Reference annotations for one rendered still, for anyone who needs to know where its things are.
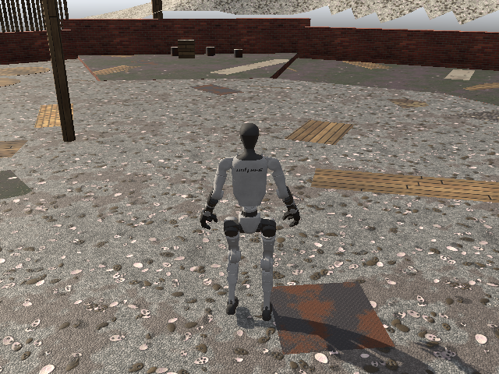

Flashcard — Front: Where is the left robot foot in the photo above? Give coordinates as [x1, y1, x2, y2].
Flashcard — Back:
[226, 296, 239, 315]

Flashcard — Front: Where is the right robot forearm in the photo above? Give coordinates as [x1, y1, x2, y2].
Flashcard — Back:
[282, 186, 298, 214]

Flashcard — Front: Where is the robot left upper arm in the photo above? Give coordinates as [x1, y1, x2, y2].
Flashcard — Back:
[211, 157, 233, 200]

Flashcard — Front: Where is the robot right upper arm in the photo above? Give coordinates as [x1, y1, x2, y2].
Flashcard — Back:
[266, 157, 289, 199]

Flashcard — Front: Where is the left robot forearm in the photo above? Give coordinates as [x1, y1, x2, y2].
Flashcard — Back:
[203, 188, 218, 217]

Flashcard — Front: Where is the robot head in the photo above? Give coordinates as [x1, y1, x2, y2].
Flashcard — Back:
[236, 123, 263, 161]

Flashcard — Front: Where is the robot right hand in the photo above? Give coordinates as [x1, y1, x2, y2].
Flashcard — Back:
[282, 210, 300, 227]

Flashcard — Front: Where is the robot left hand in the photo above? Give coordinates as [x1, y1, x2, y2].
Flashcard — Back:
[200, 211, 218, 230]

